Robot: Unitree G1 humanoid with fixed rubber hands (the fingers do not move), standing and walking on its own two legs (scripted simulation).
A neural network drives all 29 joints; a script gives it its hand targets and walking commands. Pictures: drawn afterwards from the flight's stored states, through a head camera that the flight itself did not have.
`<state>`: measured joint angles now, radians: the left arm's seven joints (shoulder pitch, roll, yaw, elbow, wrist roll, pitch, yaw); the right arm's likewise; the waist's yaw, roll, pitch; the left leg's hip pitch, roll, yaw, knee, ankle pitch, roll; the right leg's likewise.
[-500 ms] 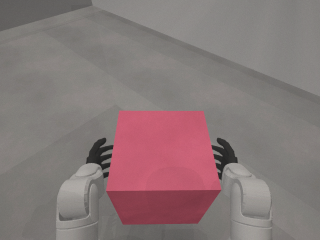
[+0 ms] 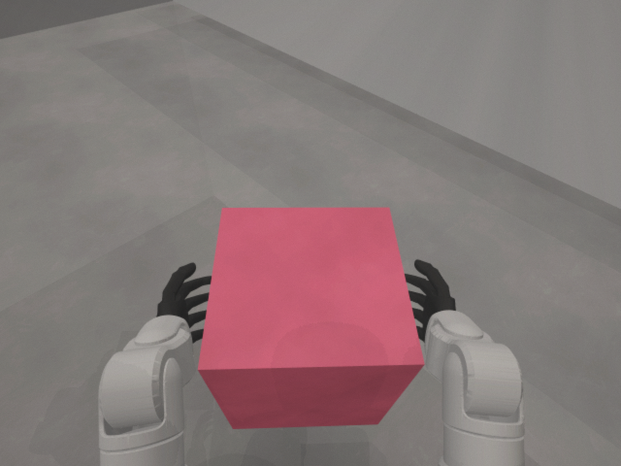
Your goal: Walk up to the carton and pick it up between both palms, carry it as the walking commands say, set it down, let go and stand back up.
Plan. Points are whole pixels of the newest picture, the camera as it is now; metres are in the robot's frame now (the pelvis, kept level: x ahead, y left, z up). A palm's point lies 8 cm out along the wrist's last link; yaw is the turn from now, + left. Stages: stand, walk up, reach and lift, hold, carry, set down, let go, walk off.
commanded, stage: carry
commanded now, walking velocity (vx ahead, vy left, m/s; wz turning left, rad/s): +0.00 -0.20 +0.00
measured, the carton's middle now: (306, 325) +0.31 +0.01 +0.02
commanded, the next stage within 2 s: none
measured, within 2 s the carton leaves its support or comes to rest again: neither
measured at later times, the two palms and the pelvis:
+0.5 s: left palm (290, 387) +0.20 +0.03 +0.08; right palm (571, 374) +0.22 -0.27 +0.09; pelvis -0.05 -0.13 +0.00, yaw +1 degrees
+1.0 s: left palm (361, 403) +0.19 -0.04 +0.08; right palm out of the picture +0.18 -0.34 +0.08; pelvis -0.08 -0.19 +0.00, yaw +0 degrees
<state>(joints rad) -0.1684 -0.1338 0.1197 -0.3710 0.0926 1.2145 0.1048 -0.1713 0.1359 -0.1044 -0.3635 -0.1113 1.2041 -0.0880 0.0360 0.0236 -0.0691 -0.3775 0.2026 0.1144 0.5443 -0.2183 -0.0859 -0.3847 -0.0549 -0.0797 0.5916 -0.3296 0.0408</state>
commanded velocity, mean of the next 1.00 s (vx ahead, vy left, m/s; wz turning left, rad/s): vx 0.00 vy -0.06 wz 0.00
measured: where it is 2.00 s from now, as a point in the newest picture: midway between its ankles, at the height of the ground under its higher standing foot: outside the picture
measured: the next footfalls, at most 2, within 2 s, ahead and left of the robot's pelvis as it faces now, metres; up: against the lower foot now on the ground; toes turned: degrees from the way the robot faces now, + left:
right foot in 0.02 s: +0.06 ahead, -0.16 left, +0.00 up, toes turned -6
left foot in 0.30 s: +0.00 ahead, -0.02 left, +0.00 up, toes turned -5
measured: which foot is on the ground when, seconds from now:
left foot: down 0.00-0.02, up 0.04-0.28, down 0.30-1.00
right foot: up 0.00-0.00, down 0.02-0.32, up 0.34-0.52, down 0.54-1.00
